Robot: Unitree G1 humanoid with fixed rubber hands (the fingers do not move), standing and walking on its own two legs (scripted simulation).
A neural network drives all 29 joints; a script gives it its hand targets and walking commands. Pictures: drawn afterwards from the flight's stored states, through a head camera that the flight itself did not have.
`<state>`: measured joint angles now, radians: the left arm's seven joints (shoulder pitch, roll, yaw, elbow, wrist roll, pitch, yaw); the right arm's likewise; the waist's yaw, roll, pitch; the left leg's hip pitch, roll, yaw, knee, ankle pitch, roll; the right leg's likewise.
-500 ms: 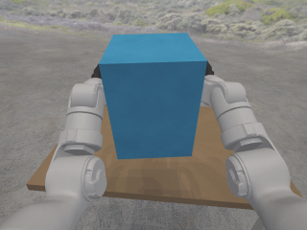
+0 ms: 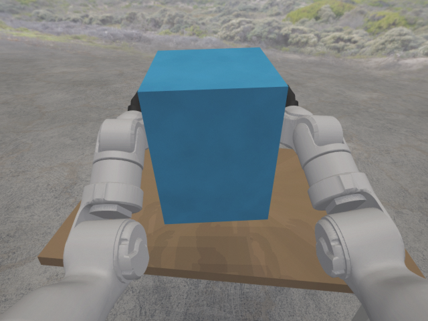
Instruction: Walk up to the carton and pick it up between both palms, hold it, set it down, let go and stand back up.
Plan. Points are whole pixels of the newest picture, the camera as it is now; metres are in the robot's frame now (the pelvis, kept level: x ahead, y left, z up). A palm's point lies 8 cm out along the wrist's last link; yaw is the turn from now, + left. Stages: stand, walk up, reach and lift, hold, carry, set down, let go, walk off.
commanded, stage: hold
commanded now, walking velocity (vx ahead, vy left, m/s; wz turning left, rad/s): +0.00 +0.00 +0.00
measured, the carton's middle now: (212, 134) +0.34 +0.01 +0.28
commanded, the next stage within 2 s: none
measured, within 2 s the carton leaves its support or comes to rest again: neither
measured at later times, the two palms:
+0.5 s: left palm (138, 124) +0.37 +0.14 +0.28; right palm (287, 119) +0.37 -0.13 +0.30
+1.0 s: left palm (136, 123) +0.37 +0.14 +0.28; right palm (286, 117) +0.37 -0.12 +0.30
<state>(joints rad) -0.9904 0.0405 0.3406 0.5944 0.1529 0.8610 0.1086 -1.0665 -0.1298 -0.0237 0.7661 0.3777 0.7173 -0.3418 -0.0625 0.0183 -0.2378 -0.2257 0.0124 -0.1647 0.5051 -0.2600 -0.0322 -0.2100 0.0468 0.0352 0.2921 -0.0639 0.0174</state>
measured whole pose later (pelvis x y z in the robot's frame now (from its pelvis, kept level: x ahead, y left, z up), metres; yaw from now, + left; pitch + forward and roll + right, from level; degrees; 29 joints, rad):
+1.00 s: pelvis +0.00 +0.00 +0.00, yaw +0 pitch -1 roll -3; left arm -1.02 0.04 0.36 0.63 0.17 0.86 0.11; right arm -1.09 -0.13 -0.04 0.81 0.38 0.71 -0.34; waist -0.06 0.01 -0.24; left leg -0.23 0.02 -0.16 0.51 -0.26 -0.03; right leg -0.21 0.05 0.04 0.30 -0.07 0.01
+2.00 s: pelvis +0.00 +0.00 +0.00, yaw +1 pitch -1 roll -3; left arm -0.99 0.04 0.34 0.58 0.16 0.87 0.11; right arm -1.07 -0.13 -0.01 0.77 0.40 0.71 -0.34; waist -0.06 0.02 -0.24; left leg -0.23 0.01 -0.17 0.50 -0.26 -0.03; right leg -0.21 0.05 0.04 0.29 -0.07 0.01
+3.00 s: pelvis +0.00 +0.00 +0.00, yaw +1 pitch -1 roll -3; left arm -0.98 0.04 0.34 0.59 0.16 0.87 0.11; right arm -1.07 -0.13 -0.01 0.78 0.40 0.72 -0.34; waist -0.07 0.02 -0.24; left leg -0.23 0.01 -0.17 0.51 -0.26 -0.03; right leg -0.20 0.05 0.04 0.29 -0.07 0.02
